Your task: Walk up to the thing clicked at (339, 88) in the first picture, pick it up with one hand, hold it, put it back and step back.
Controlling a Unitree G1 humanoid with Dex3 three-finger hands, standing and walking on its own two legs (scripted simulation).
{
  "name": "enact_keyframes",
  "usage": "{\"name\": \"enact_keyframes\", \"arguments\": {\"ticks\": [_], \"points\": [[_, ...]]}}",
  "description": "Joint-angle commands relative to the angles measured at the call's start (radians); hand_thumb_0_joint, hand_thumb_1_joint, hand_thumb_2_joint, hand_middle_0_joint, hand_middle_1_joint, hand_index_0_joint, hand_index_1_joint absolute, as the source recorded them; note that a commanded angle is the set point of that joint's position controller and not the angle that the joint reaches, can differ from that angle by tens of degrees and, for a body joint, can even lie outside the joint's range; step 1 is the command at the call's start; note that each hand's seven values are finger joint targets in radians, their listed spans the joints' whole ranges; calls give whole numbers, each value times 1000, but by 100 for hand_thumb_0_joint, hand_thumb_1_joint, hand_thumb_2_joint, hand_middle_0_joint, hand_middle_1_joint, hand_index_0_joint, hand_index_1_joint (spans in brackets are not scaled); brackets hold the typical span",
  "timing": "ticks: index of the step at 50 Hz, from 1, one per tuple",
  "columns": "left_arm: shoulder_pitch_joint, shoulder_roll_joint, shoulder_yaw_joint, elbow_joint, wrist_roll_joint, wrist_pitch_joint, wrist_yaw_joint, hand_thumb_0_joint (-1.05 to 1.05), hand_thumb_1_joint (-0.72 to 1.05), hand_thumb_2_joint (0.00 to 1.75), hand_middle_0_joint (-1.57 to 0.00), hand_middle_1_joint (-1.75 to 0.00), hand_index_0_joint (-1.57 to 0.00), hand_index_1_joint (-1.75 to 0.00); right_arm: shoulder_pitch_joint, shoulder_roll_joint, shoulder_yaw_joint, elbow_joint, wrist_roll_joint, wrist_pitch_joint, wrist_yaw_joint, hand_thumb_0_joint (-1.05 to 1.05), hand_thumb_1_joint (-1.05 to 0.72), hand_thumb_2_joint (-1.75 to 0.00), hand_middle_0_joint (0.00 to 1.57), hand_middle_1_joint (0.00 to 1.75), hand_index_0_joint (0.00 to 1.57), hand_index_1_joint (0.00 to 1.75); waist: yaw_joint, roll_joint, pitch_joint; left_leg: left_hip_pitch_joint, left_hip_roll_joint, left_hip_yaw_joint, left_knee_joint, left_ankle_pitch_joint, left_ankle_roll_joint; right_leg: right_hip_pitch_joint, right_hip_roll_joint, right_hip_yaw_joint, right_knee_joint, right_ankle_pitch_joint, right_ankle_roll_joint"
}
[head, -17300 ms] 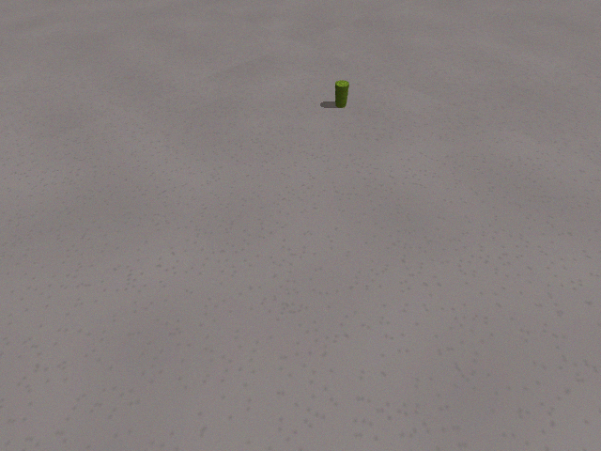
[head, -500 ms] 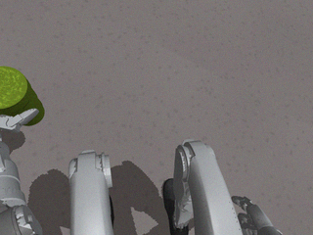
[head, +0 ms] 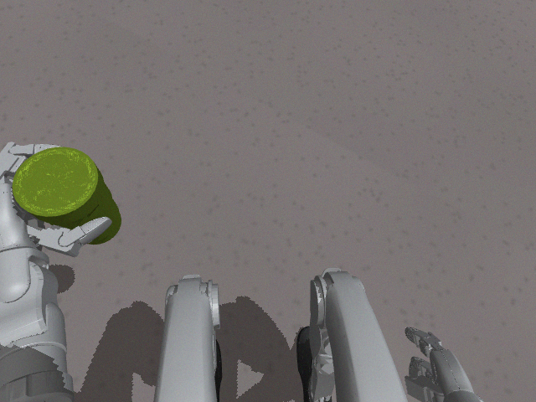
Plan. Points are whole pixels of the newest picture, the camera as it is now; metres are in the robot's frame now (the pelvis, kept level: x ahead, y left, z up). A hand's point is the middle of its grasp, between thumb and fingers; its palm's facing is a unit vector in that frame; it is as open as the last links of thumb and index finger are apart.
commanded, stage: hold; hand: left
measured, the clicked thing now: (80, 204) +0.39 +0.27 -0.02
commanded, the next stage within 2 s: lift in 0.08 s
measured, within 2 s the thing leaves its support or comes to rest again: neither
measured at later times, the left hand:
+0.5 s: hand out of the picture +0.39 +0.24 +0.19, palm faces +0.32 -0.95 -0.04, open 11.6 cm
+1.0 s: hand out of the picture +0.39 +0.22 +0.28, palm faces +0.32 -0.95 -0.02, open 11.6 cm
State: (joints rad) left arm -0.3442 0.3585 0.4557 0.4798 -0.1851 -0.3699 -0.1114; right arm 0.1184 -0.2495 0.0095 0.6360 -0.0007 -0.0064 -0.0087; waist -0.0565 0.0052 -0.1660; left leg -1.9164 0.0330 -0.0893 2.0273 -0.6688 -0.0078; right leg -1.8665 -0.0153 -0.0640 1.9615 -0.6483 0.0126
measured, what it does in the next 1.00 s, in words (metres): rises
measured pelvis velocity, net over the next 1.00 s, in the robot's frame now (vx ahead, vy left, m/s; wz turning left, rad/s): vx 0.06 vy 0.00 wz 0.06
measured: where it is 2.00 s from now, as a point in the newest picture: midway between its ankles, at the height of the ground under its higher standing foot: (261, 396)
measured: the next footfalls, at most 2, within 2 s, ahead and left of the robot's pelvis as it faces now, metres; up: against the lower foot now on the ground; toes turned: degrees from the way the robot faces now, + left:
none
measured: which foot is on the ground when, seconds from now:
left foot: down 0.00-1.00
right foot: down 0.00-1.00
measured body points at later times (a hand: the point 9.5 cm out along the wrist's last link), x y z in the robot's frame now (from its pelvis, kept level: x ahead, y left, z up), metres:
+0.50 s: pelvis +0.04 +0.00 +0.17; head +0.15 +0.04 +0.60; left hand +0.36 +0.29 +0.20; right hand +0.21 -0.24 +0.07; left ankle +0.08 +0.12 -0.42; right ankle +0.10 -0.13 -0.42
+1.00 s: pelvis +0.06 +0.00 +0.24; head +0.13 +0.02 +0.69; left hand +0.37 +0.26 +0.28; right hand +0.21 -0.23 +0.13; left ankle +0.08 +0.12 -0.42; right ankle +0.10 -0.13 -0.42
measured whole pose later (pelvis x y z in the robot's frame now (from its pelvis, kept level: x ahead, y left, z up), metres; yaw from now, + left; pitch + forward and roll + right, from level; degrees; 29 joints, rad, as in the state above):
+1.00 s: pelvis +0.06 +0.00 +0.24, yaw +4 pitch +13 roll -2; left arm -0.11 0.18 0.19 0.36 -0.13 -0.30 0.09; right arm 0.23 -0.19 0.02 0.65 -0.01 -0.06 -0.06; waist -0.03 0.02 -0.09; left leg -0.85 0.04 -0.03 1.11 -0.49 -0.01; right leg -0.81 -0.01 -0.05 1.06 -0.47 0.01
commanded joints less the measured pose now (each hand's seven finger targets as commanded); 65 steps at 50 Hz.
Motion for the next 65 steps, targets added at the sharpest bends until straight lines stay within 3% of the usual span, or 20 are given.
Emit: {"name": "enact_keyframes", "arguments": {"ticks": [1, 5, 7, 11, 13, 18, 19, 22, 23, 27, 28, 32, 34, 35, 36, 39, 55, 61, 62, 65], "points": [[-253, 223, 19, -435, -42, -64, 50, 0, 5, 140, -135, -160, -139, -159, 73, -184, -77, -115, 21, -44, -29, 0, -90, -90, 20, 30, 20, 30, 16, 177, -637, 596, -14, 6, -405, 80, 24, 402, 21, 12, -344, 108, -45], [-192, 182, -23, -490, -33, -19, 88, 0, 5, 139, -131, -156, -134, -156, 85, -172, -82, -111, 31, -53, -41, 0, -90, -90, 20, 30, 20, 30, 12, 169, -615, 703, -10, 4, -474, 141, 20, 491, 21, 18, -427, 160, -42], [-121, 184, 1, -502, -37, -2, 109, 0, 5, 138, -131, -156, -134, -155, 89, -161, -83, -107, 33, -58, -48, 0, -90, -90, 20, 30, 20, 30, 19, 125, -613, 694, -17, 24, -496, 177, 26, 602, 22, 26, -483, 192, -35], [-85, 152, -23, -578, -33, 21, 150, 0, 3, 136, -125, -151, -128, -151, 83, -142, -72, -128, 37, -66, -57, 0, -90, -90, 20, 30, 20, 30, 31, 122, -591, 806, -18, 24, -593, 225, 24, 715, 25, 29, -570, 235, -34], [-33, 102, -70, -543, -20, 35, 160, 0, -1, 134, -124, -150, -128, -150, 94, -135, -70, -118, 37, -68, -63, 0, -90, -90, 20, 30, 20, 30, 19, 106, -521, 852, -16, 18, -643, 239, 21, 733, 27, 24, -610, 251, -33], [-44, 37, -137, -458, -12, 26, 149, 0, -1, 130, -125, -148, -128, -147, 114, -119, -64, -85, 31, -85, -70, 0, -89, -90, 20, 30, 20, 30, -11, 84, -402, 910, -14, 22, -720, 268, 23, 803, 29, 21, -699, 288, -31], [-56, 51, -126, -456, -10, 21, 147, 0, 1, 131, -124, -145, -126, -146, 100, -124, -66, -90, 30, -89, -69, 0, -89, -90, 20, 30, 20, 30, 3, 88, -380, 926, -13, 21, -744, 249, 22, 800, 28, 21, -715, 268, -32], [-101, 36, -170, -466, 11, 8, 147, 0, 3, 129, -123, -144, -125, -144, 108, -119, -62, -96, 21, -94, -66, 0, -89, -90, 20, 30, 20, 30, 6, 128, -366, 1023, -6, 11, -820, 248, 12, 831, 24, 18, -767, 264, -34], [-116, 75, -135, -499, 17, 0, 156, 0, 3, 129, -123, -144, -125, -145, 119, -123, -67, -93, 19, -95, -65, 0, -89, -90, 20, 30, 20, 30, 20, 151, -400, 1064, -8, 12, -835, 283, 7, 859, 20, 18, -777, 290, -35], [-53, 22, -162, -514, 18, 1, 184, 0, -2, 126, -121, -142, -123, -142, 122, -102, -54, -109, 12, -92, -61, 0, -90, -90, 20, 30, 20, 30, 35, 134, -431, 1165, -14, 25, -889, 407, 4, 988, 23, 8, -833, 396, -36], [-48, -1, -183, -501, 17, 1, 186, 0, -3, 126, -121, -142, -124, -143, 115, -97, -50, -111, 11, -94, -62, 0, -90, -90, 20, 30, 20, 30, 29, 121, -408, 1165, -16, 27, -900, 399, 6, 1004, 24, 10, -849, 394, -35], [-77, 14, -176, -432, 29, -20, 195, 0, -7, 124, -121, -140, -122, -141, 136, -100, -54, -75, 3, -96, -65, 0, -91, -90, 20, 30, 20, 30, 9, 97, -348, 1172, -12, 24, -946, 349, 9, 1020, 23, 9, -897, 360, -32], [-114, 10, -198, -471, 38, -35, 198, 0, -7, 121, -121, -138, -123, -139, 117, -96, -48, -88, 0, -99, -65, 0, -91, -90, 20, 30, 20, 30, 17, 102, -329, 1193, -13, 26, -979, 330, 8, 1034, 22, 9, -917, 348, -32], [-88, 13, -182, -449, 36, -35, 197, 0, -7, 122, -120, -138, -121, -139, 124, -99, -50, -86, 0, -97, -66, 0, -91, -90, 20, 30, 20, 30, 24, 97, -327, 1212, -11, 24, -995, 342, 7, 1052, 22, 6, -929, 358, -31], [-90, -1, -207, -447, 39, -34, 192, 0, -7, 123, -118, -137, -120, -138, 125, -96, -47, -86, -3, -95, -67, 0, -91, -90, 20, 30, 20, 30, 22, 103, -329, 1232, -11, 27, -1006, 359, 5, 1070, 23, 5, -942, 371, -31], [-87, -10, -200, -453, 26, -39, 188, 0, -7, 120, -118, -137, -121, -137, 117, -94, -46, -97, -2, -97, -63, 0, -91, -90, 20, 30, 20, 30, 32, 96, -315, 1259, -15, 32, -1037, 362, 5, 1114, 26, 3, -974, 376, -30], [-101, -49, -241, -438, 50, -48, 215, 0, -9, 118, -112, -132, -114, -133, 106, -75, -40, -89, -14, -87, -68, 0, -91, -90, 20, 30, 20, 30, 26, 66, -240, 1368, -22, 67, -1155, 380, 8, 1275, 19, 24, -1121, 418, -20], [-114, -53, -240, -441, 46, -53, 216, 0, -8, 117, -112, -132, -114, -132, 103, -72, -38, -82, -18, -87, -68, 0, -91, -90, 20, 30, 20, 30, 26, 89, -255, 1417, -19, 64, -1173, 459, 4, 1315, 23, 17, -1131, 486, -23], [-90, -80, -264, -419, 48, -50, 216, 0, -9, 118, -113, -132, -115, -133, 107, -74, -40, -77, -18, -85, -67, 0, -91, -90, 20, 30, 20, 30, 19, 67, -243, 1428, -15, 59, -1181, 476, 2, 1313, 26, 10, -1128, 495, -25], [-94, -78, -250, -386, 45, -52, 215, 0, -8, 119, -115, -134, -117, -135, 94, -78, -43, -82, -18, -85, -65, 0, -91, -90, 20, 30, 20, 30, 22, 41, -196, 1401, -15, 56, -1201, 422, 5, 1315, 25, 9, -1151, 448, -22]]}}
